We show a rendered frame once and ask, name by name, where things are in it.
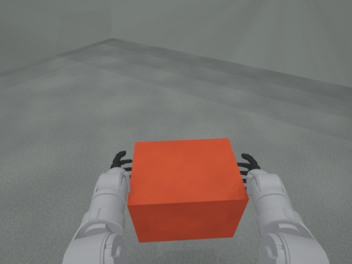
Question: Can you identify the left robot upper arm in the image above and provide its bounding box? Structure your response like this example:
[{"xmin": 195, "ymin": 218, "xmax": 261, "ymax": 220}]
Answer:
[{"xmin": 63, "ymin": 232, "xmax": 129, "ymax": 264}]

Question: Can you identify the carton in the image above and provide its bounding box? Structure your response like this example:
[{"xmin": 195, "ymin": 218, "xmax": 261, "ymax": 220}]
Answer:
[{"xmin": 127, "ymin": 138, "xmax": 249, "ymax": 243}]

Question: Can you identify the robot left forearm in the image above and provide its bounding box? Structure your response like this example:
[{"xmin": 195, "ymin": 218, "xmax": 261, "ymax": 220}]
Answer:
[{"xmin": 62, "ymin": 167, "xmax": 130, "ymax": 264}]

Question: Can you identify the right robot upper arm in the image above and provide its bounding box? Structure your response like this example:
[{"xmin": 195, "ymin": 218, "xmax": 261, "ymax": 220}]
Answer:
[{"xmin": 258, "ymin": 232, "xmax": 329, "ymax": 264}]

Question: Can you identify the robot right hand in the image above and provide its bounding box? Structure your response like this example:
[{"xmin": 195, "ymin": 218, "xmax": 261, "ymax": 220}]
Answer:
[{"xmin": 237, "ymin": 153, "xmax": 260, "ymax": 189}]

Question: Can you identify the robot right forearm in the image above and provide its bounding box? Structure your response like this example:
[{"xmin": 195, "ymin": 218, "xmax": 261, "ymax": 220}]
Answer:
[{"xmin": 246, "ymin": 169, "xmax": 329, "ymax": 262}]

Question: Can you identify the robot left hand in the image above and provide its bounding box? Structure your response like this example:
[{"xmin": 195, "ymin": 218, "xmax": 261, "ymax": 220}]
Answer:
[{"xmin": 110, "ymin": 151, "xmax": 133, "ymax": 178}]

